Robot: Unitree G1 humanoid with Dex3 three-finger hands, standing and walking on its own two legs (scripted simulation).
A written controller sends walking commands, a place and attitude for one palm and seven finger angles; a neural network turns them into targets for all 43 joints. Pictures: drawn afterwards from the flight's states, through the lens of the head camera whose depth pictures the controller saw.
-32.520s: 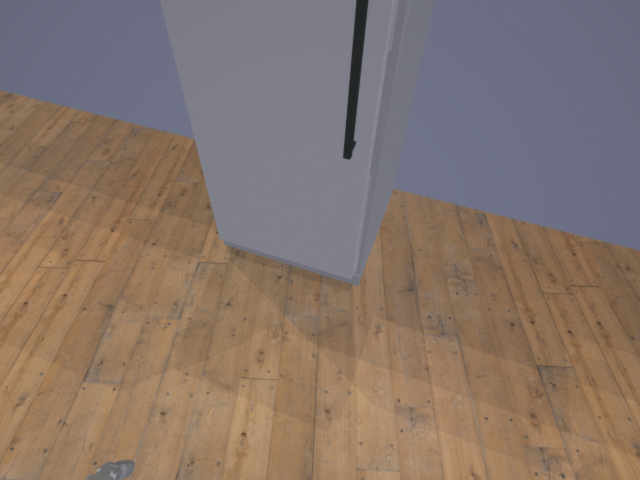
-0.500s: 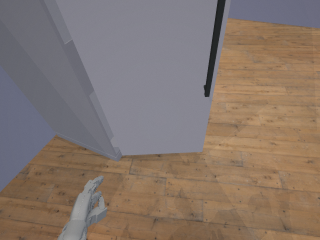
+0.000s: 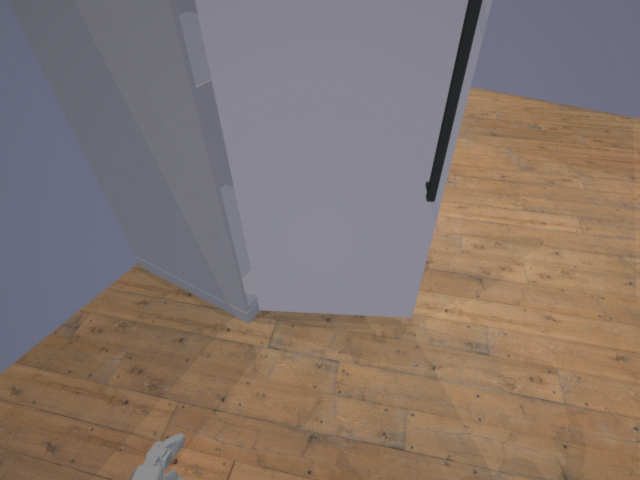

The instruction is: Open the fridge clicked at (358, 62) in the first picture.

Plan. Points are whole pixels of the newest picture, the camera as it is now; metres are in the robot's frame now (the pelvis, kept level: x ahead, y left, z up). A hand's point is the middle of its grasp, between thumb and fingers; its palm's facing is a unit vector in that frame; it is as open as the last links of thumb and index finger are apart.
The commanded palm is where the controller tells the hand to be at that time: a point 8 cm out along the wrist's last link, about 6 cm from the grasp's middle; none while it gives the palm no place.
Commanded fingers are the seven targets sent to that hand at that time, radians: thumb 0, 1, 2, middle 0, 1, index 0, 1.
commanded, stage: stop stepping back and stand still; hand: right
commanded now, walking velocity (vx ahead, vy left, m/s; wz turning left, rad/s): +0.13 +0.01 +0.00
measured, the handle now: (449, 100) +0.81 -0.18 +0.14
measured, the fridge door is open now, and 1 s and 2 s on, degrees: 64 64 64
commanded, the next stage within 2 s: let the arm hang, fingers relaxed in 0.18 s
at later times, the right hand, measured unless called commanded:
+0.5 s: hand out of the picture +0.12 -0.23 -0.13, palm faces +0.01 +0.96 -0.29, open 7.4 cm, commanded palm none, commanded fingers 0.00 -0.90 -0.90 0.20 0.30 0.20 0.30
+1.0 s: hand out of the picture -0.01 -0.29 -0.16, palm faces +0.04 +0.95 -0.31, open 7.4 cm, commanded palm none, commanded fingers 0.00 -0.90 -0.90 0.20 0.30 0.20 0.30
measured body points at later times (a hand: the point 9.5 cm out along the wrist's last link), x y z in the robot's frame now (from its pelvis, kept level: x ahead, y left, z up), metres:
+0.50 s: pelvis -0.01 -0.02 -0.01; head -0.01 -0.01 +0.43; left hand +0.15 +0.23 -0.12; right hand +0.12 -0.28 -0.11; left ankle +0.00 +0.09 -0.74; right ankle +0.06 -0.14 -0.73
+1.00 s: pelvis +0.01 -0.05 +0.01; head +0.02 -0.06 +0.46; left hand +0.05 +0.22 -0.14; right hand -0.01 -0.34 -0.14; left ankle +0.00 +0.09 -0.73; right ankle +0.06 -0.14 -0.73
